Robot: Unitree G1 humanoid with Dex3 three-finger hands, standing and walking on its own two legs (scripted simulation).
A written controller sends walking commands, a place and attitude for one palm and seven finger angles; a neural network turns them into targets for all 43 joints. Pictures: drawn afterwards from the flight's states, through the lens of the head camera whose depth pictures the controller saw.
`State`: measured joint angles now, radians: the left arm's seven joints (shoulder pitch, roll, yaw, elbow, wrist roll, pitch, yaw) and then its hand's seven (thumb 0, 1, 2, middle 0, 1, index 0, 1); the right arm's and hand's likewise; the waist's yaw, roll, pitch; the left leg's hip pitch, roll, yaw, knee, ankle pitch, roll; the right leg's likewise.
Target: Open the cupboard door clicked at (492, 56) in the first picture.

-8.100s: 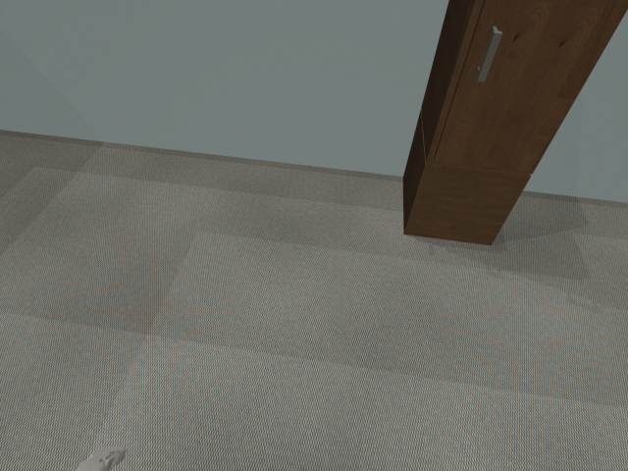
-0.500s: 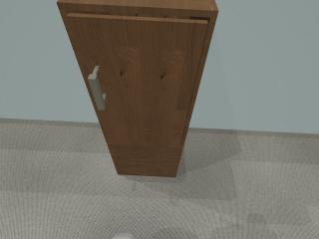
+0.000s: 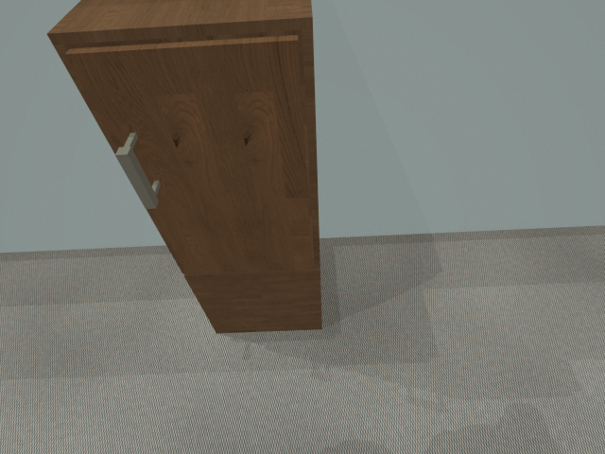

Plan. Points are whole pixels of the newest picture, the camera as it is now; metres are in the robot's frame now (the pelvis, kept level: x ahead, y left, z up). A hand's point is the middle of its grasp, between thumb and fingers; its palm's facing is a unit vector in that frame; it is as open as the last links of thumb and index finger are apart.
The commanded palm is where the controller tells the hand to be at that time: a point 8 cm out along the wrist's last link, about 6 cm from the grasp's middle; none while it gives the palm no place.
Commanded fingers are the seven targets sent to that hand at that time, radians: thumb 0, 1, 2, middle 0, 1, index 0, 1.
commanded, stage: come to a stop and stand still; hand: left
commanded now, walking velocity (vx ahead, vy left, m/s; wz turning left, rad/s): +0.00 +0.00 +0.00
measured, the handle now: (142, 171) +0.56 +0.32 +0.05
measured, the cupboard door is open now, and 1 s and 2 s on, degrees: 0 0 0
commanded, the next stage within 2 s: look again from close up in 0.42 s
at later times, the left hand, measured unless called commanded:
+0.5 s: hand out of the picture -0.05 +0.16 -0.17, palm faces +0.07 -0.98 -0.20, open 7.4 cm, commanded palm none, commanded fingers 0.00 0.90 0.90 -0.20 -0.30 -0.20 -0.30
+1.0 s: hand out of the picture -0.02 +0.19 -0.17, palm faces +0.05 -0.97 -0.22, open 7.3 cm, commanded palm none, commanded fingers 0.00 0.90 0.90 -0.20 -0.30 -0.20 -0.30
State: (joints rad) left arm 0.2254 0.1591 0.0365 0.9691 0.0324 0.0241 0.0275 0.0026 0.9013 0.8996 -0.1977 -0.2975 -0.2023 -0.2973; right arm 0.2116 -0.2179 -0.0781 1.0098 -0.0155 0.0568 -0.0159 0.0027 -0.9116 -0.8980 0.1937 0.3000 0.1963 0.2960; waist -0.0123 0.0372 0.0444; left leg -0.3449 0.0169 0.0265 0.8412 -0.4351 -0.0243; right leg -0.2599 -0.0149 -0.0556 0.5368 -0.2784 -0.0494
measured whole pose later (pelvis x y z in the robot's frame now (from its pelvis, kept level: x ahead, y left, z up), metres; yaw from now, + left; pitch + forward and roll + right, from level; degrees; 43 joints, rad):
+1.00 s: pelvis -0.03 +0.02 +0.00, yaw +0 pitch -2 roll +1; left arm 0.30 0.13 0.00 1.10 0.01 -0.02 0.04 0.01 0.92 0.90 -0.20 -0.30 -0.20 -0.30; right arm 0.38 -0.11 0.03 1.09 -0.02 -0.03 -0.03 0.00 -0.91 -0.90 0.20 0.30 0.20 0.30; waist -0.01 0.04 0.00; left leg -0.14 -0.02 0.05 0.45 -0.29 0.02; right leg -0.25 -0.02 -0.06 0.49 -0.21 -0.02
